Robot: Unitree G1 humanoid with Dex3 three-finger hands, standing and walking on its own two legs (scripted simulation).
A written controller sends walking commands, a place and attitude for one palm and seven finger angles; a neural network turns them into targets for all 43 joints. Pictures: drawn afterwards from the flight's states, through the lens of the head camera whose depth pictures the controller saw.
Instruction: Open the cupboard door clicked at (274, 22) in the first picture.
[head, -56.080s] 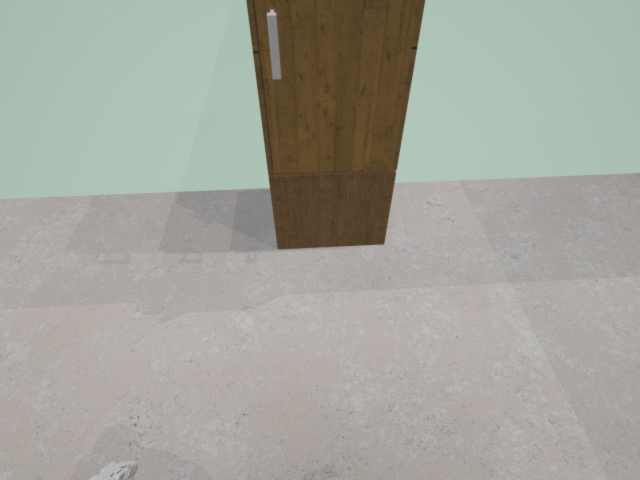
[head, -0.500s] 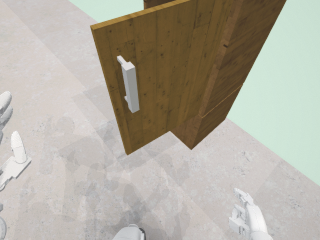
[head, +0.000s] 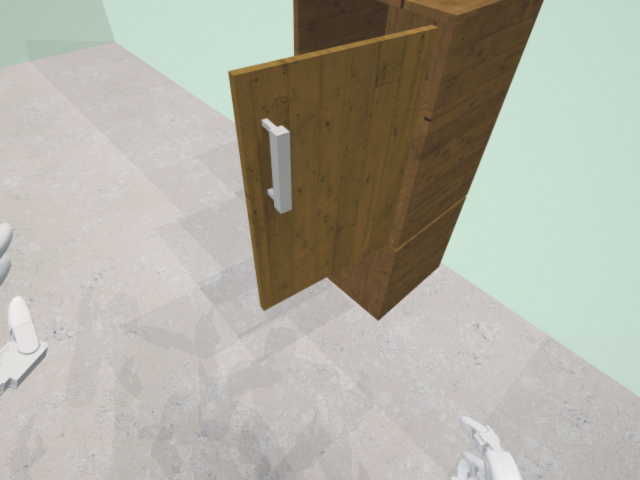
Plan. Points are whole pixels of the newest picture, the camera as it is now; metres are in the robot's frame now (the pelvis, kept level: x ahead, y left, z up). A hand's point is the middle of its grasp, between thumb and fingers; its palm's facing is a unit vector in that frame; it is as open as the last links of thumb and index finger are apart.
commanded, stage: stop stepping back and stand still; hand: left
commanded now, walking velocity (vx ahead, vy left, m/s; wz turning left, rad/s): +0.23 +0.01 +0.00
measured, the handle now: (275, 166) +0.58 +0.12 +0.09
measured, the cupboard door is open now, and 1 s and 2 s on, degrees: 82 82 82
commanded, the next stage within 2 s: let the arm hang, fingers relaxed in 0.42 s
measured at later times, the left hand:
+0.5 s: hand (35, 364) +0.18 +0.26 +0.16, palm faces +0.42 -0.75 -0.51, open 7.4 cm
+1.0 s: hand out of the picture -0.01 +0.21 -0.17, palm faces +0.08 -0.97 -0.23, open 7.1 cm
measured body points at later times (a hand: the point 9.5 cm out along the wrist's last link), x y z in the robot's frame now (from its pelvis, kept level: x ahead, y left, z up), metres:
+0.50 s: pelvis -0.02 +0.00 -0.01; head -0.02 -0.01 +0.44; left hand +0.15 +0.30 +0.19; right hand +0.12 -0.23 -0.11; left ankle -0.02 +0.13 -0.74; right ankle +0.00 -0.08 -0.74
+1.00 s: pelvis -0.03 +0.02 +0.00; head -0.01 +0.02 +0.45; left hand -0.02 +0.26 -0.15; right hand +0.01 -0.22 -0.16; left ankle -0.03 +0.14 -0.74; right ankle +0.00 -0.08 -0.74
